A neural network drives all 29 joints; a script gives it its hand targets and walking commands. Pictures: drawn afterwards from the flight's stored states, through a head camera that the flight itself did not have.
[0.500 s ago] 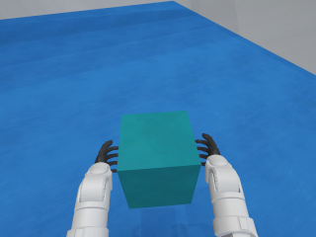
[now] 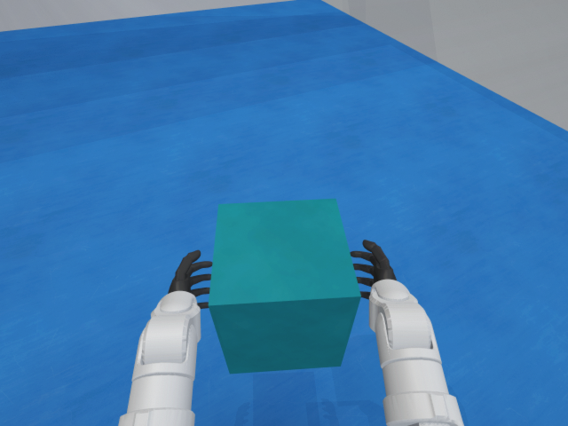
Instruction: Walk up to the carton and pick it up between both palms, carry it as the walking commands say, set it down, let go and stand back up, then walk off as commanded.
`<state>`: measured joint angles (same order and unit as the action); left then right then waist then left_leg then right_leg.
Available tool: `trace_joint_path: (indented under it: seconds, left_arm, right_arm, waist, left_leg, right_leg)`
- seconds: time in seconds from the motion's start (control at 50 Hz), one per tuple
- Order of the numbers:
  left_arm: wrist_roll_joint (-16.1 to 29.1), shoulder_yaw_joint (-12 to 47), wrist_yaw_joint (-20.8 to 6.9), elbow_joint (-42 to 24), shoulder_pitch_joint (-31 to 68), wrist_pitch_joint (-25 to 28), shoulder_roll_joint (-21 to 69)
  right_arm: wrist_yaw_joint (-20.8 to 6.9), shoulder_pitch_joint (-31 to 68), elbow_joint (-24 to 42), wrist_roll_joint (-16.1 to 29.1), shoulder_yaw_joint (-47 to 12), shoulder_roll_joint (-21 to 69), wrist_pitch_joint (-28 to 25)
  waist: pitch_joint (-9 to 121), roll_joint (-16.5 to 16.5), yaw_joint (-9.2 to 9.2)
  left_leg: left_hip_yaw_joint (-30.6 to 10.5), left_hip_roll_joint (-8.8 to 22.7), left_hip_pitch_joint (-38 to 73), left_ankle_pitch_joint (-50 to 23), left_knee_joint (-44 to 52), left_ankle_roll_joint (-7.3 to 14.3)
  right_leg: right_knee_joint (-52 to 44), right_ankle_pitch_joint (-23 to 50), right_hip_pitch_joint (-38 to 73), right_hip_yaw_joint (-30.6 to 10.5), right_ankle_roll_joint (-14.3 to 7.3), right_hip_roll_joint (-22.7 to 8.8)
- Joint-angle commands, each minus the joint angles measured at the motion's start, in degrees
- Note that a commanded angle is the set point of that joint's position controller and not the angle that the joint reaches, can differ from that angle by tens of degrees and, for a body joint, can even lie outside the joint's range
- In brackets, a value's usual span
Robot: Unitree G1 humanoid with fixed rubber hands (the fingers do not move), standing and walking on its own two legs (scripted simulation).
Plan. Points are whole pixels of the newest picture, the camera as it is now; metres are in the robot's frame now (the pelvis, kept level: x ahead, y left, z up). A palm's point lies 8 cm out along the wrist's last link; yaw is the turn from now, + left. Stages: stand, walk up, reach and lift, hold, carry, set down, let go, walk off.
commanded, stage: carry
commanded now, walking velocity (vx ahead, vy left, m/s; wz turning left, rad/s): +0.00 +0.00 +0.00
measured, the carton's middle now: (281, 288) +0.36 +0.01 -0.07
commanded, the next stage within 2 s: hold in 0.12 s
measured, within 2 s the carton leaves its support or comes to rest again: neither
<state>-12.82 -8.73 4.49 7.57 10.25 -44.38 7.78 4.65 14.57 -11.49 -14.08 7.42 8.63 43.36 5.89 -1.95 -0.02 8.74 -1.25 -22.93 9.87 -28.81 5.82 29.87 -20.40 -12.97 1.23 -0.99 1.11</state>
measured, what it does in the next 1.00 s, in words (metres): stands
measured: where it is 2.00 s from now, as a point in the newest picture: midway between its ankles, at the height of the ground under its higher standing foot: outside the picture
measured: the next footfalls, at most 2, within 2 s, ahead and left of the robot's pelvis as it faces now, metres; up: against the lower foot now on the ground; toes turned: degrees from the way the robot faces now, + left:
none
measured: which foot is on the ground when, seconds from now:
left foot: down 0.00-1.00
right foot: down 0.00-1.00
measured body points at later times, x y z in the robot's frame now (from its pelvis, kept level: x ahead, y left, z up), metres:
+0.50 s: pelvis -0.02 -0.02 +0.01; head -0.10 +0.00 +0.45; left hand +0.27 +0.13 +0.04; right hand +0.28 -0.16 +0.07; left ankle +0.06 +0.05 -0.73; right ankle -0.05 -0.14 -0.73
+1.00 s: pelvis -0.01 +0.00 +0.00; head -0.09 +0.03 +0.45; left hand +0.28 +0.17 +0.03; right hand +0.31 -0.12 +0.07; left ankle +0.06 +0.06 -0.73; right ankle -0.05 -0.14 -0.73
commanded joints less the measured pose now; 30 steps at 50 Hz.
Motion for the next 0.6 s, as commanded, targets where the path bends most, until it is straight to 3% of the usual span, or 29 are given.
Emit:
trace_joint_path:
  seconds: [0.0,0.02,0.04,0.06,0.08,0.1,0.12,0.14,0.16,0.18,0.2,0.22,0.24,0.26,0.28,0.3,0.32,0.34,0.36,0.38,0.4,0.42,0.46,0.48,0.5,0.52,0.54,0.58]
  left_arm:
    - [17.2,35.5,-15.8,-9.1,34.2,4.8,53.7]
    - [16.8,34.1,-15.8,-9.1,33.1,4.7,52.0]
    - [17.4,35.0,-15.7,-10.4,36.2,4.8,52.0]
    - [15.6,32.7,-15.8,-5.4,29.1,4.1,52.1]
    - [16.5,33.0,-16.2,-6.7,31.1,4.5,52.7]
    - [15.3,33.0,-16.1,-4.1,30.2,4.1,52.6]
    - [16.6,29.8,-15.5,-6.4,26.8,4.2,56.1]
    - [16.6,31.3,-15.0,-7.7,29.0,4.3,54.2]
    - [16.6,32.7,-14.3,-10.1,28.5,4.5,54.9]
    - [19.3,35.5,-14.7,-14.4,30.8,5.3,56.1]
    - [17.9,34.2,-14.5,-10.0,30.0,5.0,55.3]
    - [16.2,32.3,-14.0,-9.9,30.8,5.2,53.7]
    - [15.8,31.9,-14.5,-6.9,33.0,5.5,52.4]
    - [15.5,30.9,-15.8,-1.6,34.5,5.7,51.6]
    - [14.1,27.8,-15.3,0.8,37.9,5.6,51.6]
    - [14.2,26.0,-16.0,5.1,39.3,5.7,52.2]
    - [13.6,25.2,-16.0,7.4,37.8,5.2,54.0]
    - [13.6,25.2,-16.1,9.2,38.9,5.2,54.5]
    - [12.9,25.1,-15.5,8.6,33.8,4.8,58.6]
    - [13.1,27.3,-15.3,5.1,36.5,4.9,59.0]
    - [11.7,26.3,-15.2,5.3,36.0,4.6,60.3]
    - [12.5,27.5,-16.0,3.1,39.0,5.1,59.8]
    - [12.8,25.5,-16.4,3.9,44.0,5.3,59.1]
    - [10.7,22.6,-16.2,6.7,43.1,4.6,57.5]
    - [11.5,21.8,-16.8,10.0,45.3,4.5,56.5]
    - [11.8,20.3,-17.3,12.2,41.9,4.8,55.3]
    - [12.1,21.4,-17.4,9.0,42.7,5.4,57.3]
    - [13.7,23.5,-18.6,6.5,53.0,6.4,58.1]
  right_arm:
    - [-15.7,22.4,3.5,16.9,-29.8,54.3,-2.4]
    - [-15.6,22.5,4.7,16.5,-29.6,52.8,-2.8]
    - [-15.7,20.8,2.3,15.4,-28.8,53.7,-2.6]
    - [-15.8,20.7,4.1,15.5,-29.2,52.9,-2.5]
    - [-15.8,22.8,4.9,16.5,-29.9,53.3,-2.6]
    - [-15.8,20.2,2.2,14.7,-28.6,52.6,-2.2]
    - [-17.4,23.2,1.8,16.4,-27.4,53.2,-4.1]
    - [-17.2,21.4,1.4,15.0,-24.9,49.5,-4.5]
    - [-16.9,18.9,0.4,15.7,-25.9,50.3,-5.0]
    - [-16.4,19.6,4.1,16.2,-27.1,51.5,-5.9]
    - [-16.4,20.6,4.4,16.6,-26.7,50.4,-6.3]
    - [-17.0,22.4,6.1,17.0,-26.7,48.7,-6.6]
    - [-16.6,23.0,4.4,15.2,-22.5,46.8,-6.6]
    - [-15.7,26.8,5.3,14.5,-20.8,47.9,-6.6]
    - [-15.7,28.0,0.6,14.2,-19.2,47.8,-5.7]
    - [-15.8,30.6,0.5,14.6,-19.3,47.4,-6.0]
    - [-16.7,30.3,-2.4,15.3,-18.6,47.0,-5.9]
    - [-17.4,29.2,-4.3,14.7,-18.1,49.2,-6.0]
    - [-17.9,27.5,-6.7,16.3,-20.4,50.9,-5.5]
    - [-18.5,25.9,-5.6,15.4,-18.8,48.6,-6.0]
    - [-19.1,30.4,-5.8,16.8,-21.5,51.4,-5.4]
    - [-18.9,32.1,-4.3,18.0,-22.2,53.8,-5.2]
    - [-18.8,31.1,-8.0,17.4,-22.1,53.8,-4.2]
    - [-18.8,34.4,-6.5,15.8,-21.2,52.1,-4.3]
    - [-18.3,36.2,-10.3,15.5,-19.8,53.9,-4.5]
    - [-18.2,34.7,-11.8,15.3,-20.0,55.0,-4.6]
    - [-18.3,34.4,-10.0,15.3,-21.1,56.7,-5.3]
    - [-18.4,41.7,-9.5,15.5,-19.8,56.8,-6.2]
  waist:
    - [20.7,5.4,-0.05]
    - [20.3,4.2,-0.4]
    - [19.4,3.4,-0.09]
    - [20.9,0.5,-0.42]
    - [19.3,0.1,-0.15]
    - [16.9,1.8,0.18]
    - [21.1,0.8,2.7]
    - [20.4,1.4,6.41]
    - [21.3,6.8,5.78]
    - [24.8,2.7,7.11]
    - [22.0,5.0,6.79]
    - [20.3,6.0,4.99]
    - [15.1,1.2,7.55]
    - [13.9,0.5,8.11]
    - [7.9,0.1,7.61]
    - [6.9,-1.0,7.9]
    - [2.4,3.6,6.82]
    - [4.9,-0.1,8.94]
    - [4.2,4.1,5.82]
    - [5.3,6.0,7.94]
    - [5.5,5.0,4.46]
    - [8.4,3.0,5.19]
    - [6.4,3.6,3.13]
    - [4.0,2.2,2.03]
    - [3.6,-2.0,2.64]
    - [0.3,-5.4,0.66]
    - [4.4,-3.6,1.81]
    - [5.7,-2.8,3.06]
  left_leg:
    - [-11.2,11.2,18.0,-17.5,2.1,-1.4]
    - [-11.0,11.2,14.4,-16.2,1.8,-0.6]
    - [-10.5,10.9,16.1,-15.8,2.0,-1.3]
    - [-10.9,11.2,15.5,-19.3,0.7,-0.4]
    - [-10.1,10.5,14.5,-15.3,1.3,-0.7]
    - [-9.0,9.8,16.8,-15.1,1.5,-1.1]
    - [-20.0,3.3,38.3,-27.8,3.2,-3.8]
    - [-22.5,5.2,45.0,-33.4,2.5,-4.7]
    - [-22.1,5.1,46.8,-36.2,2.2,-5.1]
    - [-23.5,6.0,50.7,-42.6,0.7,-5.6]
    - [-22.1,5.3,49.9,-41.4,1.7,-5.8]
    - [-20.5,4.6,46.6,-34.6,2.7,-6.3]
    - [-20.9,4.9,45.1,-26.3,3.7,-6.1]
    - [-18.1,3.1,42.4,-17.8,4.1,-5.1]
    - [-19.1,3.9,39.0,-6.6,5.1,-4.7]
    - [-17.0,1.3,37.2,2.2,4.7,-5.1]
    - [-16.1,0.8,34.5,5.0,5.0,-5.3]
    - [-16.2,1.0,38.6,3.4,4.2,-6.0]
    - [-17.4,1.0,39.0,0.2,4.8,-5.1]
    - [-17.1,1.4,41.1,-3.9,5.0,-6.3]
    - [-18.0,2.0,39.3,-5.6,5.9,-5.9]
    - [-15.8,1.3,39.1,-3.7,5.3,-6.1]
    - [-15.8,1.4,35.6,0.6,6.1,-5.5]
    - [-15.7,1.2,33.7,3.1,6.1,-5.1]
    - [-14.9,0.5,34.7,4.4,4.2,-5.0]
    - [-13.9,-0.3,33.8,4.1,3.6,-4.6]
    - [-14.0,0.2,38.1,0.9,3.0,-4.8]
    - [-14.2,0.5,36.4,4.9,3.2,-5.3]
  right_leg:
    - [-0.9,9.9,-1.7,-4.9,-3.0,-6.8]
    - [-3.0,12.4,0.5,-5.5,-3.2,-8.2]
    - [-1.7,12.6,-0.7,-4.1,-3.2,-7.6]
    - [-1.7,15.7,0.9,-4.8,-2.7,-7.7]
    - [-2.7,15.1,0.1,-5.1,-3.0,-8.0]
    - [-2.6,14.1,-2.6,-4.8,-2.7,-7.6]
    - [-7.0,19.5,-4.5,-8.8,-1.4,2.7]
    - [-7.3,20.0,-7.3,-8.5,-1.2,3.5]
    - [-8.2,21.1,-7.0,-9.0,-1.6,3.3]
    - [-7.9,22.8,-6.8,-9.0,-1.2,3.4]
    - [-9.9,22.6,-8.2,-8.6,-1.3,2.8]
    - [-10.5,19.2,-8.2,-9.1,-2.0,1.6]
    - [-11.1,16.0,-10.6,-8.2,-2.0,1.6]
    - [-12.0,14.1,-8.3,-8.2,-1.9,0.9]
    - [-12.1,8.7,-9.3,-9.7,-2.1,-1.4]
    - [-13.7,4.0,-8.7,-10.9,-2.3,-1.7]
    - [-13.3,1.8,-9.0,-11.1,-2.8,-2.3]
    - [-14.2,2.9,-10.2,-10.8,-2.5,-1.7]
    - [-14.0,5.1,-10.0,-10.5,-2.4,-1.8]
    - [-12.7,9.0,-10.6,-9.6,-2.5,-0.7]
    - [-12.5,9.0,-9.6,-9.6,-2.1,-0.2]
    - [-13.0,8.6,-7.7,-10.3,-2.2,-0.8]
    - [-13.3,5.6,-5.7,-10.8,-2.2,-0.9]
    - [-13.0,2.6,-6.1,-11.4,-2.2,-1.6]
    - [-14.8,-2.1,-8.8,-12.4,-2.5,-2.4]
    - [-15.7,-5.1,-10.2,-12.5,-2.7,-2.5]
    - [-15.4,-1.5,-11.0,-12.5,-2.7,-2.5]
    - [-15.0,-4.5,-11.8,-13.0,-2.8,-2.6]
